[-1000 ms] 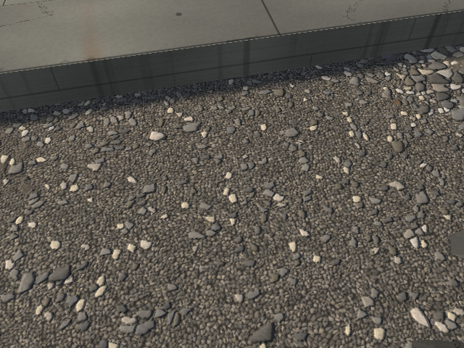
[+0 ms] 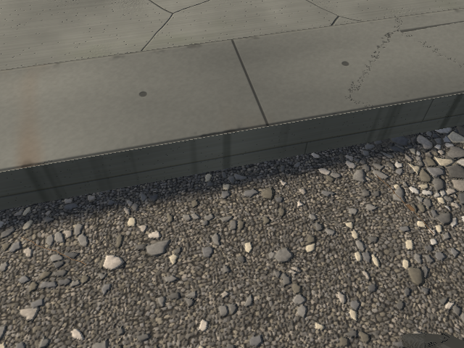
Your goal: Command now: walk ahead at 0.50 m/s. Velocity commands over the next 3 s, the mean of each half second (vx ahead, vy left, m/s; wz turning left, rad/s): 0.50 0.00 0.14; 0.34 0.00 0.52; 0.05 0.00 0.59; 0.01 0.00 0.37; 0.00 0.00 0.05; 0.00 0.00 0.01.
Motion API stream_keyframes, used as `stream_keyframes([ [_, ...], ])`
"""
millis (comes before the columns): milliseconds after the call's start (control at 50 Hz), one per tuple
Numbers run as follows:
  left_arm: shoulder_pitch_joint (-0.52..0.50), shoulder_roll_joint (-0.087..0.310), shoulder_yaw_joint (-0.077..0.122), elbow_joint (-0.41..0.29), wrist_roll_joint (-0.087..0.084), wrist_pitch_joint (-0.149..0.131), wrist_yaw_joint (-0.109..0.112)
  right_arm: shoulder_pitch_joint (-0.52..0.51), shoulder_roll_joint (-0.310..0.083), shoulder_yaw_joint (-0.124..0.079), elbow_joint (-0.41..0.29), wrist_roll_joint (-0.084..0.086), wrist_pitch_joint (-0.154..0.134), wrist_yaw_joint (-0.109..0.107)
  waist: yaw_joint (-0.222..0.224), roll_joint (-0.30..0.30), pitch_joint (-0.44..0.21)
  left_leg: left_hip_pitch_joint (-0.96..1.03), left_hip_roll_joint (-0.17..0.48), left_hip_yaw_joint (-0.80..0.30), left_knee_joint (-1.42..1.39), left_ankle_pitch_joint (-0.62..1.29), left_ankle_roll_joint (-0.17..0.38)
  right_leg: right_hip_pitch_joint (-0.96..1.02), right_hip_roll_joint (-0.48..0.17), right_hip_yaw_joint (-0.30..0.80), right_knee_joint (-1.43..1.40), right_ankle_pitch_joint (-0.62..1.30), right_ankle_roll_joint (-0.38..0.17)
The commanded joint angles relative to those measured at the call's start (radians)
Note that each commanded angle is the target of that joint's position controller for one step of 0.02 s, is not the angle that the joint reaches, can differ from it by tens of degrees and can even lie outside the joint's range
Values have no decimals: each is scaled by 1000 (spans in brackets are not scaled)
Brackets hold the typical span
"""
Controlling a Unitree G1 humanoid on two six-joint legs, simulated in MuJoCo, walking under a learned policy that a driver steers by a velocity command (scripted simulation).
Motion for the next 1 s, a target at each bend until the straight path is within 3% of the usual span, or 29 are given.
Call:
stream_keyframes([
  [20,-68,144,24,-115,-28,-51,-9,246,-163,-51,11,4,7,-13,-137,107,-170,612,329,-523,-289,-168,197,-588,-73,47,376,34,-19],
  [40,-107,130,24,-122,-14,-49,-5,195,-138,-44,9,-2,5,-10,-110,61,-90,479,288,-431,-323,-78,183,-563,-107,26,310,102,-14],
  [60,-98,119,28,-117,-2,-40,-1,163,-112,-36,6,-12,-2,-8,-77,73,-63,392,252,-363,-355,3,168,-503,-136,32,256,156,-10],
  [120,-58,64,19,-102,7,-11,4,153,-119,-41,23,-7,-19,-5,-36,89,-56,293,225,-260,-421,138,187,-430,-149,18,186,224,20],
  [220,-228,37,8,-153,14,-17,0,206,-155,-52,66,-1,-13,-24,-75,61,-4,303,184,-134,-459,195,160,-476,-141,-2,-124,488,45],
  [320,-400,36,2,-209,5,-39,-23,312,-186,-62,120,19,9,-38,-129,52,31,364,205,-171,-418,137,148,-427,-85,-6,-344,572,48],
  [380,-407,70,13,-218,3,-52,-34,319,-195,-70,133,23,24,-50,-103,71,23,435,244,-229,-348,145,124,-384,-72,19,-416,501,26],
  [420,-320,101,28,-194,3,-60,-31,300,-200,-73,132,21,33,-53,-45,88,-23,437,232,-239,-246,254,100,-234,-48,-8,-452,436,-3],
  [440,-191,146,51,-158,7,-64,-22,305,-171,-62,130,14,35,-52,13,74,-114,389,173,-203,-91,311,71,-33,-52,-13,-458,432,-35],
  [460,-22,213,70,-136,24,-63,-12,302,-106,-37,100,-8,34,-51,79,-21,-279,222,99,-153,203,120,32,254,-220,148,-413,420,-96],
  [480,27,282,89,-114,25,-48,-12,433,-3,-9,73,9,16,-48,17,-304,-396,-157,-48,-76,526,-398,-31,560,-438,569,-504,217,-240],
  [500,16,176,62,-125,16,-47,-13,397,-108,-32,91,32,9,-49,50,-226,-354,-257,1,-179,659,-441,-33,509,-421,640,-581,62,-229],
  [520,-46,121,46,-131,13,-50,-10,311,-167,-52,71,44,8,-49,49,-161,-219,-301,44,-177,683,-350,-26,394,-391,483,-600,74,-184],
  [540,-109,99,38,-134,17,-51,-10,270,-159,-54,64,39,11,-53,23,-107,-154,-271,84,-156,663,-269,-32,279,-353,371,-623,179,-162],
  [560,-119,57,18,-114,83,-34,3,249,-134,-51,79,-53,31,-29,-13,-28,-69,-178,79,-120,590,-202,-20,109,-331,254,-658,362,-129],
  [580,-126,65,20,-106,78,-31,6,284,-97,-49,79,-64,52,-16,-47,-73,-56,-117,86,-104,575,-197,-26,41,-308,173,-670,451,-116],
  [640,-133,83,28,-90,45,-51,-4,262,-71,-46,66,-41,85,13,-73,-118,-46,-111,96,-86,557,-119,-32,-11,-291,52,-723,516,-135],
  [660,-131,85,30,-84,43,-55,-5,222,-71,-44,51,-38,89,18,-69,-118,-36,-135,103,-86,521,-85,-35,-3,-292,26,-745,490,-142],
  [700,-125,81,30,-69,43,-55,-1,156,-65,-39,29,-39,90,21,-65,-101,7,-155,99,-63,403,-34,-50,8,-283,-52,-739,636,-147],
  [760,-127,94,34,-56,38,-48,0,99,-34,-24,15,-33,81,30,-59,-109,-8,-27,70,-1,182,62,-38,2,-248,-179,-679,792,-113],
  [860,-99,137,50,-38,22,-16,13,85,-81,-41,5,-49,78,34,-54,-117,-43,67,12,39,17,-10,19,116,-276,-205,-477,922,-68],
  [880,-106,144,53,-39,17,-6,17,150,-93,-49,24,-59,70,28,-86,-85,-78,146,-15,41,-43,6,40,112,-261,-220,-342,913,-55],
  [900,-84,136,50,-38,20,1,16,253,-125,-63,62,-71,58,13,-127,0,-144,280,-34,24,-119,120,65,67,-212,-245,-136,790,-21],
  [920,-17,77,35,-68,39,10,13,311,-235,-88,60,-67,47,-5,-112,192,-213,472,214,-257,-99,491,109,-145,-145,-264,146,281,22],
  [940,41,45,26,-99,31,32,11,305,-340,-115,39,-24,63,-9,-81,309,-342,643,406,-628,-142,698,300,-391,32,-157,386,-228,56],
  [960,-26,92,32,-82,55,49,14,298,-285,-112,32,12,80,-12,-116,111,-335,602,361,-550,-181,508,287,-421,-38,-24,404,-167,48],
  [980,-82,82,31,-91,41,51,11,233,-236,-97,27,8,90,-18,-99,92,-202,477,314,-468,-215,390,264,-436,-57,-20,373,-75,41],
  [1000,-113,73,28,-86,40,48,13,174,-182,-81,28,-3,97,-23,-69,60,-102,374,248,-404,-250,322,216,-427,-84,-14,295,5,41],
])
